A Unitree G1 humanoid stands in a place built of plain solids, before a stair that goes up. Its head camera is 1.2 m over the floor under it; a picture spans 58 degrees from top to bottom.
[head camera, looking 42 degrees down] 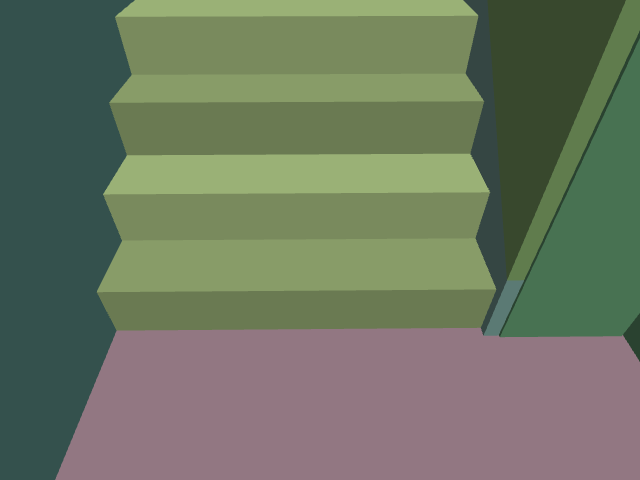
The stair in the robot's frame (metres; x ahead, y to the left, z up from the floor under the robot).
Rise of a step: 0.20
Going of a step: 0.24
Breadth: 1.23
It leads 1 degrees to the left of straight ahead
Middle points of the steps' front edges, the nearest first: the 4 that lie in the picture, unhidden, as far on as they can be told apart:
0.88 0.07 0.20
1.12 0.07 0.39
1.35 0.07 0.59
1.59 0.08 0.79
